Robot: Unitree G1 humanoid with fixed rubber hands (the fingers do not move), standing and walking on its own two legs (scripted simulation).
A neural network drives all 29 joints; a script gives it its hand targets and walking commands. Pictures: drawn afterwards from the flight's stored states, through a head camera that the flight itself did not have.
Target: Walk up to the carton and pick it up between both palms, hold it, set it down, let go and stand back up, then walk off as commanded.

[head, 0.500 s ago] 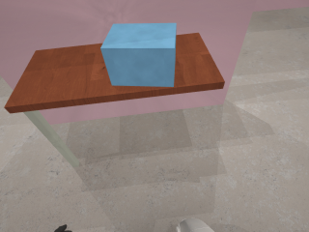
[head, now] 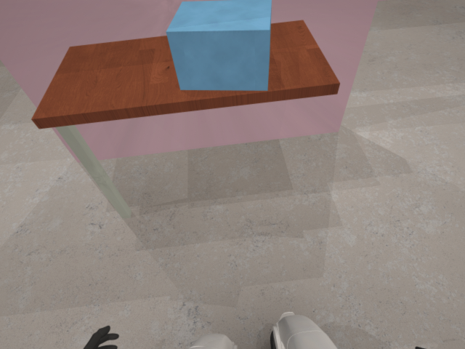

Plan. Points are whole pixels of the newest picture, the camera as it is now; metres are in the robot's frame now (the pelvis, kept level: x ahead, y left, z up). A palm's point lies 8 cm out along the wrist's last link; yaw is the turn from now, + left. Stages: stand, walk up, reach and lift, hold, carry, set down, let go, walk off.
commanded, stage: walk off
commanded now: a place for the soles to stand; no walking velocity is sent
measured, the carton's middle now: (224, 45) +0.95 +0.00 +0.03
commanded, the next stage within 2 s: stand in 1.78 s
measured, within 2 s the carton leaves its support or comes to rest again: neither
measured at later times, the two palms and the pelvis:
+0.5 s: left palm out of the picture +0.01 +0.33 -0.10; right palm out of the picture -0.07 -0.28 -0.08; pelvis -0.11 +0.02 +0.01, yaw +0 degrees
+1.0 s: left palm out of the picture -0.05 +0.27 -0.07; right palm out of the picture -0.11 -0.31 -0.10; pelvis -0.17 -0.01 +0.01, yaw +0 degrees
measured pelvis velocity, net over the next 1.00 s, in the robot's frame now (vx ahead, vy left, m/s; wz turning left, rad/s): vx -0.17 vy -0.01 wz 0.00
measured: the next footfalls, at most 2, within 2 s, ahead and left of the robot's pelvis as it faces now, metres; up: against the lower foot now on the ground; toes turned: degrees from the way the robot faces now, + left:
left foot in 0.04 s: +0.01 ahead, +0.11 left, +0.00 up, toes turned -8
right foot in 0.60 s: -0.04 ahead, -0.10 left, +0.00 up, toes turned +3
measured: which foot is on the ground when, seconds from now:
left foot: up 0.00-0.02, down 0.04-0.60, up 0.62-1.00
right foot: down 0.00-0.06, up 0.08-0.58, down 0.60-1.00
